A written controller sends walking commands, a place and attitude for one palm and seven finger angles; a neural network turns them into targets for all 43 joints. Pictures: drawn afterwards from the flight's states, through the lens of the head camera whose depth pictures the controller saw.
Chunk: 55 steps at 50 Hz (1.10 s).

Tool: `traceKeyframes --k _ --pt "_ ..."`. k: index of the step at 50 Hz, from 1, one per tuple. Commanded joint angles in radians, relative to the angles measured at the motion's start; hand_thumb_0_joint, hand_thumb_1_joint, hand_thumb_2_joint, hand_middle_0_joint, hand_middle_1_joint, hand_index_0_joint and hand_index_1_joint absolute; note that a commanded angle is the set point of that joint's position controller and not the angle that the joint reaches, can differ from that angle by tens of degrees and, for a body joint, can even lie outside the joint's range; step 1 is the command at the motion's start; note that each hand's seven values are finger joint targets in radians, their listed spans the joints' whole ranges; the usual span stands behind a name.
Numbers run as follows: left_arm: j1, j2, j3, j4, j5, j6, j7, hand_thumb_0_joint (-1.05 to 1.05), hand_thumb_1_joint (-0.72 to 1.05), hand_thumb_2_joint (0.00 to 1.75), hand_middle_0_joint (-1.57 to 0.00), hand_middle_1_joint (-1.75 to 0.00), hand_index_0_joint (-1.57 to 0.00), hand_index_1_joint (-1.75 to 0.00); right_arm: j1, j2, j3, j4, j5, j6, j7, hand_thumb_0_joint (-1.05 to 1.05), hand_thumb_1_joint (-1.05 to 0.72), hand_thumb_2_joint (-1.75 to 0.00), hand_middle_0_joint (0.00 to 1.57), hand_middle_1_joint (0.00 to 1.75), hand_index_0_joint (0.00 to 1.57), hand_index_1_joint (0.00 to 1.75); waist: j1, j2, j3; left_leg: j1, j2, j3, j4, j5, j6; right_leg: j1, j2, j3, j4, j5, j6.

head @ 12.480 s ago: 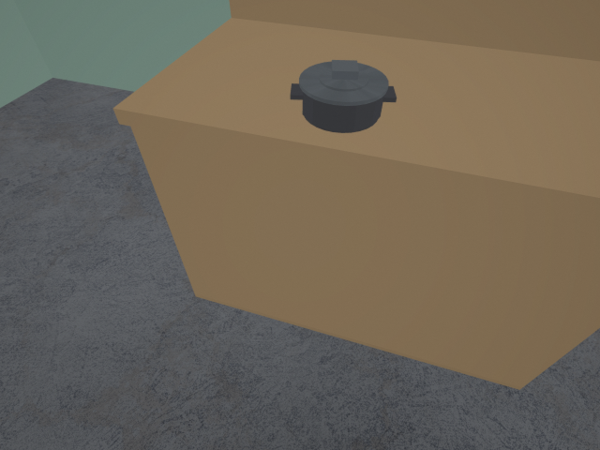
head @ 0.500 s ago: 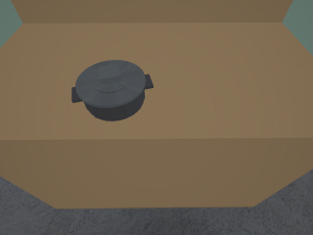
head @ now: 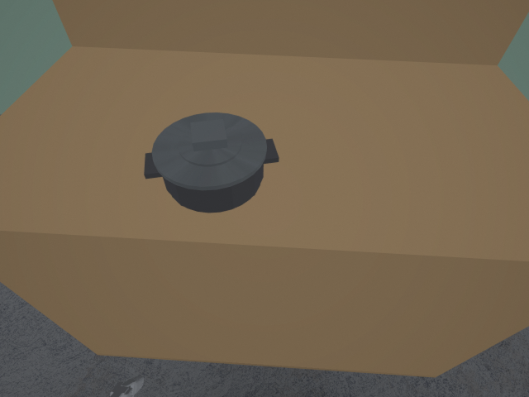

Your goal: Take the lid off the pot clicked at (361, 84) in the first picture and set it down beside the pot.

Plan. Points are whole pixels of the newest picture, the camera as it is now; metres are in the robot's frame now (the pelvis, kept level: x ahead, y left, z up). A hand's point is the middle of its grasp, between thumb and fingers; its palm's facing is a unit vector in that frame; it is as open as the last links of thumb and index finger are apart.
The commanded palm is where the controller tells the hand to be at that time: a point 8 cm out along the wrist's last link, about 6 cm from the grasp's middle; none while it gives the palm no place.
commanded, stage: lift the closed hand beside the body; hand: left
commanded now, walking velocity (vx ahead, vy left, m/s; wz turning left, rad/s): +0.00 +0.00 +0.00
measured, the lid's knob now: (208, 134) +0.46 +0.13 +0.16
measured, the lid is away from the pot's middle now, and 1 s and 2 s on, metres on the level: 0.00 0.00 0.00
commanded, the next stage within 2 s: raise the hand higher, near the body in 0.52 s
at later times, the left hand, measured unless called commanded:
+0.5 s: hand (94, 391) +0.12 +0.21 +0.06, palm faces +0.32 -0.88 -0.35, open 3.1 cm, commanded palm +0.06 +0.25 +0.10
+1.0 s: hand (54, 343) +0.14 +0.22 +0.15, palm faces +0.39 -0.82 -0.42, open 3.1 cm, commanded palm +0.08 +0.25 +0.18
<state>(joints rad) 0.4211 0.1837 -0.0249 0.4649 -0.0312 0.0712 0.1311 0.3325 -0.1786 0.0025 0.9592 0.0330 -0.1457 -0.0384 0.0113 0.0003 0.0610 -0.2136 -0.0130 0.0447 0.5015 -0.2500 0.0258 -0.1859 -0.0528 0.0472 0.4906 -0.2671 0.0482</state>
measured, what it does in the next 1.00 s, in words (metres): stands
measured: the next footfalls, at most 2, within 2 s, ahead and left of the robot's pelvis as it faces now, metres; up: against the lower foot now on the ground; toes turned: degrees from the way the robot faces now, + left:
none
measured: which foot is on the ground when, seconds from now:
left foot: down 0.00-1.00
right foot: down 0.00-1.00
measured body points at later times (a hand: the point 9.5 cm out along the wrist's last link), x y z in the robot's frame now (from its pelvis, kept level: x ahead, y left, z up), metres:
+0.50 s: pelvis -0.01 -0.02 +0.00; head -0.04 -0.03 +0.45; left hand +0.10 +0.25 +0.08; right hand +0.20 -0.22 -0.06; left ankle +0.02 +0.10 -0.74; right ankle +0.00 -0.16 -0.74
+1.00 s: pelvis +0.00 -0.02 +0.00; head -0.03 -0.03 +0.45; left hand +0.12 +0.26 +0.17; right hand +0.22 -0.23 -0.05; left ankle +0.02 +0.10 -0.74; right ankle +0.00 -0.16 -0.74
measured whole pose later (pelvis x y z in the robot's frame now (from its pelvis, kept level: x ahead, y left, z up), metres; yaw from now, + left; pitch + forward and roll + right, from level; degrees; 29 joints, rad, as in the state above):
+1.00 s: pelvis +0.00 -0.02 +0.00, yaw +1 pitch -6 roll -1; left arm 0.66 0.33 0.27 -0.55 -0.03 -0.12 0.08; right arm 0.15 -0.21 0.00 0.62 -0.01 -0.22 -0.07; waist 0.08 0.04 0.04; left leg -0.14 0.02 0.00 0.51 -0.25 0.00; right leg -0.08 -0.02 0.00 0.46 -0.26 0.03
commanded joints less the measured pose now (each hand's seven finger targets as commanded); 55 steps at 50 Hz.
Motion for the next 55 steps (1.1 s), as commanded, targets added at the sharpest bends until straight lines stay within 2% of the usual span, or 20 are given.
traceKeyframes --k 1,2,3,5,6,7,9,11,14,16,18,20,26,28,31,32,34,36,51,55 --pt "0.253 -0.020 0.019 -0.082 0.057 0.013 0.047 0.00 0.90 0.90 -0.46 -0.59 -0.46 -0.59 -0.263 -0.155 -0.061 -0.254 -0.003 -0.133 0.003 0.00 -0.90 -0.90 0.20 0.30 0.20 0.30 0.017 -0.131 0.088 -0.037 0.053 -0.094 -0.138 0.132 -0.034 -0.065 0.041 -0.155 -0.127 0.084 -0.071" --pt "0.226 0.032 0.054 -0.149 0.063 -0.012 0.027 0.00 0.90 0.90 -0.51 -0.64 -0.51 -0.64 -0.257 -0.167 -0.076 -0.296 -0.006 -0.111 0.025 0.00 -0.90 -0.90 0.20 0.30 0.20 0.30 0.016 -0.178 0.125 -0.065 0.049 -0.092 -0.127 0.080 -0.038 -0.101 0.038 -0.151 -0.129 0.053 -0.069" --pt "0.261 0.068 0.089 -0.280 0.053 -0.045 0.006 0.00 0.90 0.90 -0.55 -0.68 -0.55 -0.68 -0.287 -0.161 -0.080 -0.352 -0.004 -0.101 0.030 0.00 -0.90 -0.90 0.20 0.30 0.20 0.30 0.036 -0.134 0.089 -0.059 0.047 -0.083 -0.133 0.060 -0.039 -0.081 0.034 -0.144 -0.116 0.031 -0.070" --pt "0.295 0.138 0.133 -0.625 0.033 -0.104 -0.014 0.00 0.90 0.90 -0.64 -0.78 -0.64 -0.78 -0.297 -0.148 -0.067 -0.456 -0.004 -0.109 0.029 0.00 -0.90 -0.90 0.20 0.30 0.20 0.30 0.066 0.055 -0.077 0.011 0.040 -0.072 -0.148 0.063 -0.041 0.016 0.029 -0.123 -0.091 0.056 -0.077" --pt "0.313 0.179 0.179 -0.684 0.028 -0.116 -0.011 0.00 0.90 0.90 -0.68 -0.83 -0.68 -0.83 -0.309 -0.140 -0.061 -0.476 -0.006 -0.103 0.024 0.00 -0.90 -0.90 0.20 0.30 0.20 0.30 0.066 0.136 -0.087 0.020 0.042 -0.056 -0.137 0.059 -0.044 0.025 0.027 -0.117 -0.093 0.064 -0.078" --pt "0.291 0.139 0.141 -0.698 0.025 -0.119 -0.017 0.00 0.90 0.90 -0.73 -0.88 -0.73 -0.88 -0.303 -0.133 -0.050 -0.494 -0.011 -0.094 0.020 0.00 -0.90 -0.90 0.20 0.30 0.20 0.30 0.049 0.122 -0.057 -0.002 0.037 -0.056 -0.138 0.040 -0.044 0.002 0.032 -0.121 -0.098 0.060 -0.076" --pt "0.217 0.106 0.116 -0.663 0.020 -0.124 -0.030 0.00 0.90 0.90 -0.82 -0.97 -0.82 -0.97 -0.287 -0.140 -0.048 -0.512 -0.016 -0.069 0.009 0.00 -0.90 -0.90 0.20 0.30 0.20 0.30 0.013 -0.006 0.031 -0.018 0.039 -0.048 -0.118 0.009 -0.032 -0.074 0.044 -0.120 -0.121 0.028 -0.067" --pt "0.160 0.140 0.146 -0.728 0.018 -0.146 -0.035 0.00 0.90 0.90 -0.90 -1.07 -0.90 -1.07 -0.277 -0.145 -0.050 -0.538 -0.025 -0.053 0.002 0.00 -0.90 -0.90 0.20 0.30 0.20 0.30 -0.004 -0.028 0.017 0.015 0.035 -0.033 -0.087 -0.003 -0.021 -0.105 0.042 -0.117 -0.149 0.011 -0.059" --pt "0.156 0.160 0.149 -0.924 0.013 -0.169 -0.044 0.00 0.90 0.90 -1.04 -1.21 -1.04 -1.21 -0.273 -0.139 -0.030 -0.576 -0.039 -0.058 -0.013 0.00 -0.90 -0.90 0.20 0.30 0.20 0.30 0.026 0.112 -0.092 0.085 0.028 -0.036 -0.089 0.059 -0.015 -0.038 0.037 -0.104 -0.127 0.058 -0.066" --pt "0.150 0.204 0.197 -0.970 0.015 -0.172 -0.034 0.00 0.90 0.90 -1.12 -1.31 -1.12 -1.31 -0.272 -0.139 -0.025 -0.573 -0.041 -0.067 -0.018 0.00 -0.90 -0.90 0.20 0.30 0.20 0.30 0.027 0.118 -0.093 0.095 0.024 -0.035 -0.076 0.058 -0.016 -0.038 0.038 -0.105 -0.139 0.049 -0.066" --pt "0.186 0.178 0.186 -0.944 0.008 -0.168 -0.036 0.00 0.90 0.90 -1.21 -1.40 -1.21 -1.40 -0.273 -0.133 -0.024 -0.566 -0.042 -0.070 -0.027 0.00 -0.90 -0.90 0.20 0.30 0.20 0.30 0.029 0.051 -0.044 0.080 0.026 -0.039 -0.082 0.045 -0.013 -0.046 0.040 -0.110 -0.148 0.032 -0.065" --pt "0.200 0.201 0.214 -0.991 0.008 -0.178 -0.037 0.00 0.90 0.90 -1.30 -1.50 -1.30 -1.50 -0.282 -0.137 -0.026 -0.566 -0.043 -0.075 -0.032 0.00 -0.90 -0.90 0.20 0.30 0.20 0.30 0.042 0.058 -0.052 0.088 0.026 -0.038 -0.089 0.038 -0.011 -0.032 0.040 -0.105 -0.151 0.019 -0.065" --pt "0.250 0.274 0.326 -1.057 0.013 -0.199 -0.025 0.00 0.90 0.90 -1.30 -1.50 -1.30 -1.50 -0.326 -0.122 -0.023 -0.538 -0.042 -0.103 -0.038 0.00 -0.90 -0.90 0.20 0.30 0.20 0.30 0.064 0.032 -0.036 0.089 0.023 -0.031 -0.083 -0.003 -0.010 -0.039 0.042 -0.090 -0.184 -0.045 -0.062" --pt "0.242 0.249 0.304 -1.093 0.009 -0.214 -0.032 0.00 0.90 0.90 -1.30 -1.50 -1.30 -1.50 -0.325 -0.114 -0.021 -0.535 -0.041 -0.116 -0.040 0.00 -0.90 -0.90 0.20 0.30 0.20 0.30 0.061 0.007 -0.028 0.089 0.028 -0.035 -0.088 -0.002 -0.008 -0.038 0.039 -0.093 -0.183 -0.049 -0.061" --pt "0.270 0.307 0.386 -1.133 0.012 -0.226 -0.021 0.00 0.90 0.90 -1.30 -1.50 -1.30 -1.50 -0.337 -0.113 -0.027 -0.524 -0.040 -0.130 -0.041 0.00 -0.90 -0.90 0.20 0.30 0.20 0.30 0.077 0.047 -0.039 0.097 0.028 -0.029 -0.086 -0.011 -0.011 -0.038 0.042 -0.082 -0.187 -0.057 -0.060" --pt "0.285 0.257 0.349 -1.098 0.010 -0.229 -0.027 0.00 0.90 0.90 -1.30 -1.50 -1.30 -1.50 -0.333 -0.101 -0.023 -0.516 -0.041 -0.132 -0.042 0.00 -0.90 -0.90 0.20 0.30 0.20 0.30 0.070 -0.005 -0.020 0.082 0.028 -0.032 -0.090 -0.012 -0.009 -0.039 0.041 -0.093 -0.184 -0.058 -0.059" --pt "0.269 0.257 0.358 -1.077 0.005 -0.232 -0.032 0.00 0.90 0.90 -1.30 -1.50 -1.30 -1.50 -0.335 -0.111 -0.035 -0.511 -0.037 -0.126 -0.046 0.00 -0.90 -0.90 0.20 0.30 0.20 0.30 0.067 -0.039 -0.002 0.089 0.033 -0.024 -0.092 -0.017 -0.004 -0.053 0.042 -0.087 -0.188 -0.066 -0.052" --pt "0.235 0.285 0.385 -1.136 0.010 -0.244 -0.031 0.00 0.90 0.90 -1.30 -1.50 -1.30 -1.50 -0.334 -0.116 -0.033 -0.512 -0.036 -0.133 -0.043 0.00 -0.90 -0.90 0.20 0.30 0.20 0.30 0.066 0.032 -0.030 0.112 0.028 -0.019 -0.082 -0.011 -0.004 -0.051 0.042 -0.077 -0.183 -0.057 -0.055" --pt "0.201 0.312 0.448 -1.238 -0.004 -0.256 -0.027 0.00 0.90 0.90 -1.30 -1.50 -1.30 -1.50 -0.332 -0.123 -0.035 -0.516 -0.036 -0.122 -0.033 0.00 -0.90 -0.90 0.20 0.30 0.20 0.30 0.078 0.089 -0.057 0.135 0.039 -0.027 -0.080 0.108 -0.012 -0.006 0.043 -0.083 -0.137 0.084 -0.066" --pt "0.151 0.298 0.424 -1.267 -0.008 -0.262 -0.031 0.00 0.90 0.90 -1.30 -1.50 -1.30 -1.50 -0.324 -0.119 -0.029 -0.519 -0.040 -0.115 -0.031 0.00 -0.90 -0.90 0.20 0.30 0.20 0.30 0.076 0.082 -0.051 0.133 0.046 -0.037 -0.085 0.130 -0.013 -0.002 0.039 -0.092 -0.130 0.103 -0.068"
